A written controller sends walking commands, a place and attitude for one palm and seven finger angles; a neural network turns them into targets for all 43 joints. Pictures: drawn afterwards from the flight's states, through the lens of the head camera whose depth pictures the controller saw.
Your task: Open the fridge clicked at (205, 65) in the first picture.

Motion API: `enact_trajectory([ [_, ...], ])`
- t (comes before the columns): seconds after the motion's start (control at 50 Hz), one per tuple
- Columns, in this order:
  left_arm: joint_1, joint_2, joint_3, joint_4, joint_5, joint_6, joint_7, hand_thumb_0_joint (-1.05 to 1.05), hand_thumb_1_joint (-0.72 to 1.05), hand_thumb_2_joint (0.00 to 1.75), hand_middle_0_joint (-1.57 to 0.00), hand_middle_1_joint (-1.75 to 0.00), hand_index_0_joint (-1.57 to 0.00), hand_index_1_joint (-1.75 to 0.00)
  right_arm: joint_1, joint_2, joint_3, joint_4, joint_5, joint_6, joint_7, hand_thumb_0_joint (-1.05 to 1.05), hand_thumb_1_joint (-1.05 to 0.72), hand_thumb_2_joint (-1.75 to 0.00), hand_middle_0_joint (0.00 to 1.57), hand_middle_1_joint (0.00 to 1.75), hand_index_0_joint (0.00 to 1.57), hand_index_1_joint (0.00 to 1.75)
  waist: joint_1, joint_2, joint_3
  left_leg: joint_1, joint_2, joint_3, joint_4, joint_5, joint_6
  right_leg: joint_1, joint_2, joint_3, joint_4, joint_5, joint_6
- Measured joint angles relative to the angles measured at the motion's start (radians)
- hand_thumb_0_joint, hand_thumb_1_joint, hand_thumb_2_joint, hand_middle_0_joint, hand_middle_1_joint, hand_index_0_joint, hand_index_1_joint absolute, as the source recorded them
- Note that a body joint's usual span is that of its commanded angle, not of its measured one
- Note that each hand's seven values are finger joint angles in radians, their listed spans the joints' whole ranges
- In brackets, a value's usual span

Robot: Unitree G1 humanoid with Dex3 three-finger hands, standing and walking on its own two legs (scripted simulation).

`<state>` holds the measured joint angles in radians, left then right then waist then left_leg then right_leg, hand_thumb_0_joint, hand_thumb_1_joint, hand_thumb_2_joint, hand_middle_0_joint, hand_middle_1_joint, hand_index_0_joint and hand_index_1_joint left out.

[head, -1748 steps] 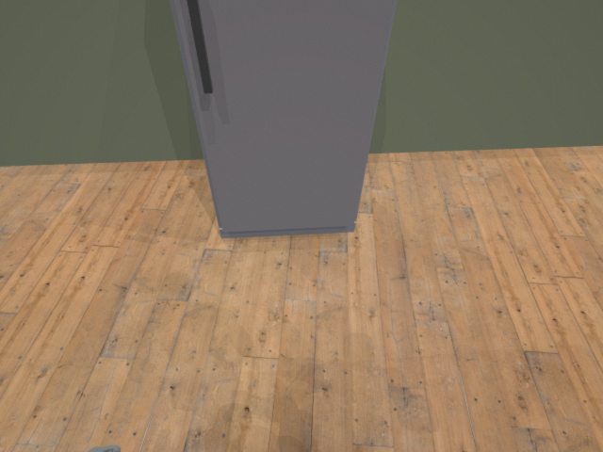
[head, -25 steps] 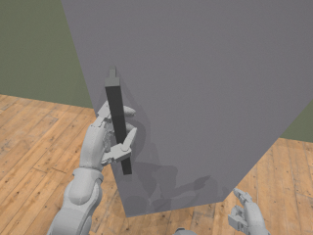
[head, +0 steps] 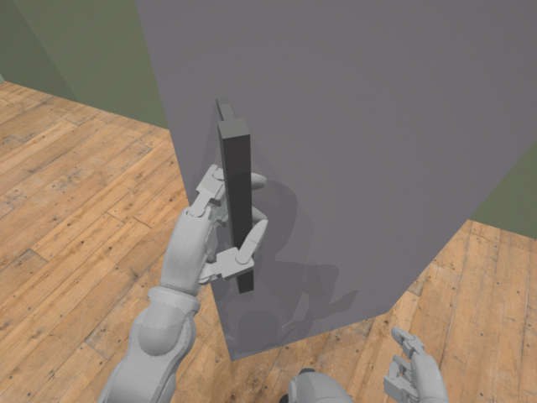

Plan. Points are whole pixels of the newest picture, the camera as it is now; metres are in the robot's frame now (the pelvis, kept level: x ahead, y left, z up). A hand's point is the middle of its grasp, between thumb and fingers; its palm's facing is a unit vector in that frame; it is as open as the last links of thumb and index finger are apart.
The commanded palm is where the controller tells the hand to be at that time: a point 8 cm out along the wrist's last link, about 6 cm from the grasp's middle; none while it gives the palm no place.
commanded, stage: walk backward, drawing the door open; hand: left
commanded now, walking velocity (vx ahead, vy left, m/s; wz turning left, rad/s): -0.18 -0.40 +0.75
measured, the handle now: (236, 217) +0.31 +0.04 +0.14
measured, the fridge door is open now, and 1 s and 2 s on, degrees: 38 68 69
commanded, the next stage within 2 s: stop walking and hold the door back in 0.98 s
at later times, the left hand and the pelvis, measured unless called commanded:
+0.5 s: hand (327, 355) +0.15 -0.05 +0.16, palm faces +0.12 -0.99 -0.10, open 7.1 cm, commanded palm +0.12 +0.00 +0.15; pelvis -0.09 -0.20 +0.00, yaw +20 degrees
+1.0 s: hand out of the picture +0.07 -0.15 +0.16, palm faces +0.58 -0.81 -0.10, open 6.7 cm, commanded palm +0.02 -0.12 +0.15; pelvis -0.09 -0.41 +0.01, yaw +39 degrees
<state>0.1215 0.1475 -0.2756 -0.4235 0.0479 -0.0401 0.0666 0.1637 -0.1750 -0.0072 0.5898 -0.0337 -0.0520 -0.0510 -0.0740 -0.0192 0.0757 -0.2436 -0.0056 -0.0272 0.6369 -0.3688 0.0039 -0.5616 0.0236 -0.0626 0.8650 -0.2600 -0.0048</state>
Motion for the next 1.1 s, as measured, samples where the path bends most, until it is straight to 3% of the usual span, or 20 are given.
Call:
enact_trajectory([
  [0.04, 0.01, 0.006, -0.005, 0.016, 0.003, -0.001, -0.016, -0.01, 0.66, 0.72, -0.4, -1.37, -0.18, -1.21, 0.019, 0.009, 0.007, 0.016, -0.004, -0.001, 0.011, 0.01, -0.91, -0.9, 0.2, 0.29, 0.2, 0.3, 0.005, 0.009, 0.005, 0.019, 0.022, -0.047, -0.058, 0.038, -0.029, -0.013, 0.016, 0.036, 0.127, -0.035, 0.023],
  [0.08, 0.014, 0.003, -0.011, 0.025, 0.001, -0.008, -0.026, -0.01, 0.65, 0.73, -0.4, -1.37, -0.2, -1.24, 0.028, 0.008, 0.011, 0.024, 0.002, -0.012, 0.023, 0.01, -0.91, -0.9, 0.2, 0.29, 0.2, 0.3, 0.022, 0.036, 0.019, 0.027, 0.06, -0.094, -0.118, 0.088, -0.057, 0.012, 0.02, 0.053, 0.109, -0.05, 0.031],
  [0.18, 0.029, 0.0, 0.013, -0.006, -0.014, -0.028, -0.019, 0.0, 0.63, 0.77, -0.41, -1.38, -0.23, -1.26, 0.007, 0.016, 0.002, 0.025, 0.031, -0.032, 0.042, 0.01, -0.9, -0.9, 0.21, 0.3, 0.2, 0.3, 0.075, 0.053, 0.039, -0.015, 0.11, -0.164, -0.142, 0.135, -0.118, 0.232, -0.027, 0.097, -0.321, 0.03, 0.028],
  [0.22, 0.028, 0.003, 0.051, -0.034, -0.024, -0.033, -0.007, -0.01, 0.62, 0.78, -0.44, -1.38, -0.22, -1.27, -0.043, 0.018, -0.001, 0.031, 0.043, -0.029, 0.046, 0.01, -0.9, -0.9, 0.21, 0.3, 0.2, 0.3, 0.09, 0.04, 0.051, -0.08, 0.109, -0.161, -0.034, 0.056, -0.083, 0.243, -0.036, 0.086, -0.377, 0.136, 0.024],
  [0.3, -0.011, 0.0, 0.077, -0.032, -0.032, -0.017, -0.01, -0.01, 0.62, 0.78, -0.46, -1.39, -0.22, -1.29, -0.12, -0.006, -0.027, 0.039, 0.044, -0.023, 0.026, 0.01, -0.9, -0.9, 0.21, 0.3, 0.2, 0.3, 0.056, 0.044, 0.09, -0.231, 0.054, -0.042, 0.363, -0.158, -0.027, 0.21, -0.053, 0.011, -0.334, 0.11, 0.008],
  [0.34, -0.026, 0.002, 0.077, -0.031, -0.031, -0.001, -0.02, -0.01, 0.62, 0.78, -0.46, -1.39, -0.22, -1.29, -0.124, -0.008, -0.032, 0.024, 0.04, -0.02, 0.013, 0.01, -0.91, -0.9, 0.21, 0.29, 0.2, 0.3, 0.038, 0.027, 0.091, -0.214, 0.04, 0.05, 0.377, -0.171, -0.031, 0.206, -0.07, -0.028, -0.332, 0.114, -0.006],
  [0.38, -0.045, 0.003, 0.072, -0.032, -0.035, 0.011, -0.029, -0.02, 0.62, 0.78, -0.46, -1.39, -0.22, -1.29, -0.113, -0.012, -0.03, 0.0, 0.037, -0.026, 0.005, 0.01, -0.91, -0.9, 0.21, 0.29, 0.2, 0.3, 0.024, 0.011, 0.076, -0.145, 0.025, 0.111, 0.232, -0.102, -0.033, 0.167, -0.083, -0.065, -0.285, 0.102, -0.018],
  [0.4, -0.05, -0.001, 0.067, -0.043, -0.032, 0.016, -0.028, -0.02, 0.62, 0.78, -0.46, -1.39, -0.21, -1.27, -0.1, -0.022, -0.028, -0.023, 0.033, -0.032, 0.004, 0.01, -0.91, -0.9, 0.2, 0.29, 0.2, 0.3, 0.02, 0.026, 0.055, -0.101, 0.033, 0.095, 0.111, -0.023, -0.015, 0.119, -0.071, -0.083, -0.215, 0.068, -0.019],
  [0.44, -0.09, 0.013, 0.069, -0.031, -0.023, 0.0, -0.029, -0.03, 0.63, 0.78, -0.46, -1.39, -0.18, -1.24, -0.102, -0.006, -0.034, -0.023, 0.019, -0.043, -0.003, 0.01, -0.91, -0.9, 0.2, 0.29, 0.2, 0.3, 0.02, 0.002, 0.083, -0.113, 0.029, 0.057, 0.114, 0.015, 0.022, 0.048, -0.05, -0.019, -0.006, -0.055, 0.01],
  [0.52, -0.099, 0.029, 0.08, 0.0, -0.016, -0.008, -0.036, -0.02, 0.64, 0.78, -0.46, -1.4, -0.19, -1.25, -0.076, 0.025, -0.004, 0.009, 0.014, -0.018, 0.015, 0.01, -0.91, -0.9, 0.2, 0.29, 0.2, 0.3, 0.048, -0.007, 0.121, -0.083, 0.068, -0.037, 0.007, 0.092, -0.035, 0.014, -0.002, 0.061, 0.199, -0.076, 0.048],
  [0.62, -0.076, 0.025, 0.098, 0.006, -0.047, 0.003, -0.019, -0.02, 0.64, 0.79, -0.44, -1.37, -0.22, -1.28, -0.037, 0.022, 0.001, 0.021, 0.035, -0.022, 0.034, 0.01, -0.9, -0.9, 0.21, 0.3, 0.2, 0.3, 0.092, 0.068, 0.104, -0.1, 0.143, -0.154, -0.104, 0.185, -0.087, 0.209, -0.021, 0.089, -0.196, -0.061, 0.034],
  [0.64, -0.068, 0.038, 0.114, -0.006, -0.05, 0.008, -0.011, -0.02, 0.63, 0.8, -0.44, -1.37, -0.22, -1.29, -0.032, 0.03, 0.003, 0.02, 0.041, -0.021, 0.035, 0.01, -0.9, -0.9, 0.21, 0.3, 0.2, 0.3, 0.102, 0.046, 0.085, -0.123, 0.132, -0.154, -0.076, 0.155, -0.08, 0.264, -0.05, 0.096, -0.301, -0.039, 0.022],
  [0.68, -0.058, 0.041, 0.162, -0.022, -0.052, 0.003, 0.004, -0.03, 0.63, 0.8, -0.44, -1.38, -0.22, -1.3, -0.067, 0.03, 0.004, 0.036, 0.049, -0.022, 0.032, 0.01, -0.9, -0.9, 0.21, 0.3, 0.2, 0.3, 0.11, 0.027, 0.078, -0.2, 0.115, -0.144, 0.115, -0.023, -0.057, 0.259, -0.07, 0.09, -0.325, 0.043, 0.061],
  [0.74, -0.049, 0.033, 0.194, -0.023, -0.064, 0.01, 0.009, -0.02, 0.63, 0.8, -0.45, -1.38, -0.23, -1.32, -0.108, 0.013, -0.01, 0.05, 0.045, -0.02, 0.013, 0.01, -0.9, -0.9, 0.21, 0.3, 0.2, 0.3, 0.056, 0.034, 0.101, -0.267, 0.075, -0.057, 0.367, -0.171, -0.041, 0.256, -0.079, 0.034, -0.272, 0.025, 0.065],
  [0.8, -0.045, 0.043, 0.198, -0.029, -0.079, 0.027, -0.006, -0.02, 0.63, 0.8, -0.45, -1.39, -0.23, -1.31, -0.096, 0.001, -0.019, 0.028, 0.046, -0.013, 0.0, 0.01, -0.9, -0.9, 0.21, 0.3, 0.2, 0.3, 0.018, 0.005, 0.084, -0.196, 0.039, 0.075, 0.264, -0.107, -0.044, 0.235, -0.111, -0.019, -0.216, -0.004, 0.042],
  [0.86, -0.073, 0.056, 0.202, -0.032, -0.081, 0.014, -0.016, -0.03, 0.63, 0.79, -0.45, -1.4, -0.22, -1.3, -0.088, -0.011, -0.031, 0.003, 0.026, -0.025, -0.011, 0.01, -0.91, -0.9, 0.21, 0.29, 0.2, 0.3, 0.017, 0.013, 0.082, -0.167, 0.049, 0.043, 0.141, 0.104, 0.03, 0.114, -0.061, 0.004, 0.058, -0.153, 0.041],
  [0.92, -0.077, 0.069, 0.21, -0.013, -0.066, 0.002, -0.022, -0.03, 0.64, 0.79, -0.46, -1.4, -0.21, -1.3, -0.078, 0.014, -0.015, 0.025, 0.017, -0.006, -0.001, 0.01, -0.91, -0.9, 0.2, 0.29, 0.2, 0.3, 0.042, -0.008, 0.111, -0.143, 0.066, -0.015, 0.076, 0.109, -0.009, 0.072, -0.002, 0.069, 0.207, -0.145, 0.056],
  [1.02, -0.04, 0.066, 0.197, -0.021, -0.076, 0.03, -0.006, -0.01, 0.65, 0.79, -0.46, -1.4, -0.23, -1.32, -0.012, 0.013, -0.006, 0.012, 0.022, -0.007, 0.015, 0.01, -0.9, -0.9, 0.21, 0.29, 0.2, 0.3, 0.077, 0.057, 0.086, -0.16, 0.125, -0.123, -0.066, 0.172, -0.055, 0.256, 0.001, 0.059, -0.205, -0.142, 0.017],
  [1.06, -0.02, 0.08, 0.222, -0.048, -0.08, 0.036, 0.003, -0.02, 0.64, 0.79, -0.45, -1.39, -0.23, -1.32, -0.015, 0.022, -0.001, 0.02, 0.034, -0.012, 0.016, 0.01, -0.9, -0.9, 0.21, 0.3, 0.2, 0.3, 0.103, 0.006, 0.055, -0.234, 0.089, -0.093, 0.101, -0.01, -0.056, 0.284, -0.058, 0.076, -0.339, -0.008, 0.003],
  [1.1, -0.001, 0.061, 0.239, -0.057, -0.078, 0.032, 0.013, -0.02, 0.64, 0.8, -0.45, -1.39, -0.24, -1.33, -0.051, 0.01, -0.006, 0.046, 0.03, -0.019, 0.007, 0.01, -0.9, -0.9, 0.21, 0.3, 0.2, 0.3, 0.089, 0.014, 0.072, -0.28, 0.071, -0.072, 0.344, -0.134, -0.048, 0.268, -0.063, 0.049, -0.288, 0.03, 0.026],
])
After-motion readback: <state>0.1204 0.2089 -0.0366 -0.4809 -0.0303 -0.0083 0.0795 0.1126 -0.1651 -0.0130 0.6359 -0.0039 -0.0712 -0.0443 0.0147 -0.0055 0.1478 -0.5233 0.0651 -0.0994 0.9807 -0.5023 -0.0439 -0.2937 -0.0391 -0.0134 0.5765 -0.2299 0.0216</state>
